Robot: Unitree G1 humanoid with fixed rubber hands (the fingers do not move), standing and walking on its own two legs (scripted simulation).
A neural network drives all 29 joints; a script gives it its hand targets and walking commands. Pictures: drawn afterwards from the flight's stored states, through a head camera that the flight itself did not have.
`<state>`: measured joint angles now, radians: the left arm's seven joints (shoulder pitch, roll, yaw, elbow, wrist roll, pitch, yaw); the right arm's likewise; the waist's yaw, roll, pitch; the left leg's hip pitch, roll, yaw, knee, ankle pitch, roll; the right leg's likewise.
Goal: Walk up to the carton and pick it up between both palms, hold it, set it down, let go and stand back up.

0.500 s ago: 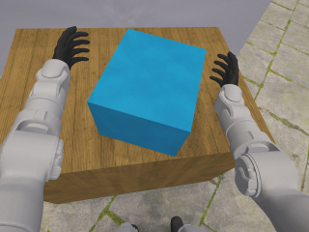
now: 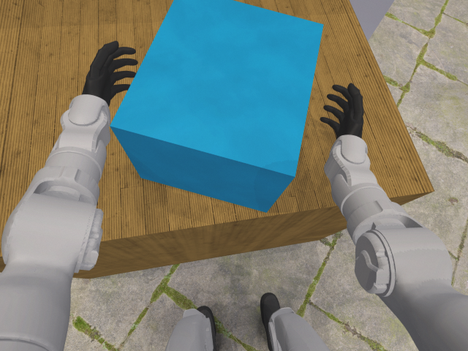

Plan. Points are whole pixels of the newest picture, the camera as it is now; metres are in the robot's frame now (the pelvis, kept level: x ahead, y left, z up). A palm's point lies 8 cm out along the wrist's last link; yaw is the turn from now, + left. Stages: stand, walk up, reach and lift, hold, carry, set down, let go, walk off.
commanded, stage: reach and lift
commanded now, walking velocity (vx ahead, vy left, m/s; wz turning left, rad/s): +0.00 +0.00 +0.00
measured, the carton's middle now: (226, 106) +0.51 +0.01 +0.01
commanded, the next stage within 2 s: none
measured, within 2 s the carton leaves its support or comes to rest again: neither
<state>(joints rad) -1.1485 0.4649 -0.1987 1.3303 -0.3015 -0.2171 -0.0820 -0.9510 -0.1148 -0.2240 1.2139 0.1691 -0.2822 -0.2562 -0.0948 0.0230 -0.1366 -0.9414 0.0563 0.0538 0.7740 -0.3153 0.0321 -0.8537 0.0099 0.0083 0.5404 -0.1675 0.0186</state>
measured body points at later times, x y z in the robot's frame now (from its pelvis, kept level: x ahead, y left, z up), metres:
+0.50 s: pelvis -0.01 +0.01 -0.02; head +0.15 +0.06 +0.40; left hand +0.52 +0.19 +0.03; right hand +0.46 -0.16 +0.01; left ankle +0.01 +0.06 -0.70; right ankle +0.04 -0.18 -0.70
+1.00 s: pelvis -0.01 +0.02 -0.02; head +0.15 +0.08 +0.40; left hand +0.52 +0.18 +0.03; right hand +0.46 -0.16 +0.01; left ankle +0.01 +0.06 -0.70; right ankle +0.04 -0.18 -0.70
